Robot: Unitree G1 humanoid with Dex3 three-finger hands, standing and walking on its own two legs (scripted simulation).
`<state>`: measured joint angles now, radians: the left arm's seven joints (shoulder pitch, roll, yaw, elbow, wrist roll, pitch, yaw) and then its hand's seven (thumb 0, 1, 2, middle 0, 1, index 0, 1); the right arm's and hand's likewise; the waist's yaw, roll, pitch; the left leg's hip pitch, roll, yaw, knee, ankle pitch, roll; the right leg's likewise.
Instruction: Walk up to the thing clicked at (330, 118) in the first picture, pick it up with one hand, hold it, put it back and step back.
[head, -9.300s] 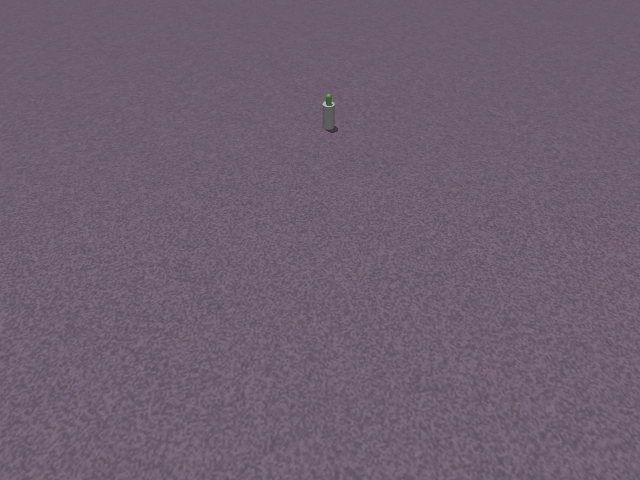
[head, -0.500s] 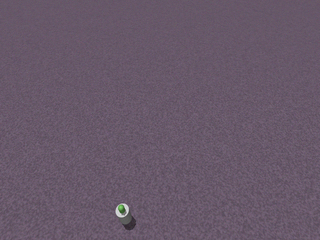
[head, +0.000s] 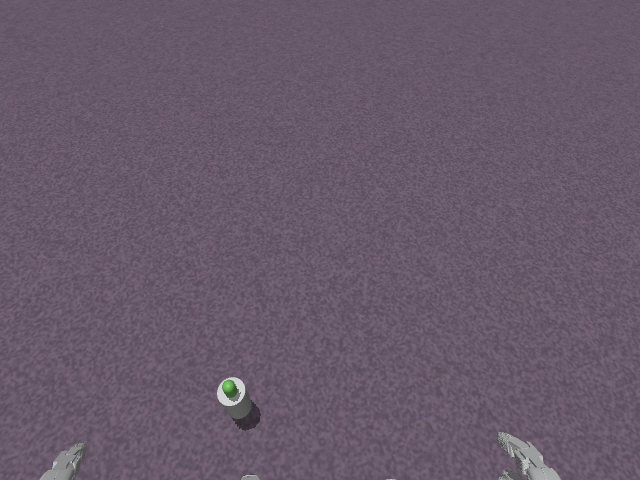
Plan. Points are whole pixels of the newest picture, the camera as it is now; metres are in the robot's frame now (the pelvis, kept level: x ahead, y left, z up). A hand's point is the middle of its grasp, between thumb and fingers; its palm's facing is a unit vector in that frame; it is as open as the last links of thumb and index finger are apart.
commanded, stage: go down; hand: left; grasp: from the side
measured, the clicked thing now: (233, 395) +0.41 +0.21 -0.62
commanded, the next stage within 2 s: none
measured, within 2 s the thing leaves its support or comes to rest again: neither
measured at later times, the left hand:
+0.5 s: hand out of the picture +0.15 +0.29 -0.16, palm faces +0.11 -0.95 -0.30, open 17.4 cm
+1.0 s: hand (102, 436) +0.25 +0.35 -0.25, palm faces +0.16 -0.96 -0.21, open 17.3 cm
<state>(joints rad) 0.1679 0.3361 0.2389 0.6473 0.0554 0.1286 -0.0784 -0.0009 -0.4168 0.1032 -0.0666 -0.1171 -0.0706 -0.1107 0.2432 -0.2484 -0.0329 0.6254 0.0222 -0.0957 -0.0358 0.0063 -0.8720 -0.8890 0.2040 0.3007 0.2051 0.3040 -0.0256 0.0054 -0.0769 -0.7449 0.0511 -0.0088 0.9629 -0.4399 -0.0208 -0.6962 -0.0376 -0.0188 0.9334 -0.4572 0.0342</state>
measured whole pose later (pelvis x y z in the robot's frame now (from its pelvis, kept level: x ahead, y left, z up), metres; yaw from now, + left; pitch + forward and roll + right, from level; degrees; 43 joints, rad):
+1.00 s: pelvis -0.06 +0.00 -0.19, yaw -2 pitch +32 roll -4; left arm -0.23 0.60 0.62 0.85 -0.12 -0.32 -0.47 -0.01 -0.53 0.10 -0.05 -0.12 -0.05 -0.11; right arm 0.11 -0.29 0.02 0.64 -0.02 -0.17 -0.03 0.01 -0.89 -0.90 0.21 0.30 0.21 0.30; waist -0.02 -0.01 -0.16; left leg -1.71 0.05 -0.09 1.80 -0.65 -0.04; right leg -1.64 -0.02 -0.03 1.76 -0.68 0.03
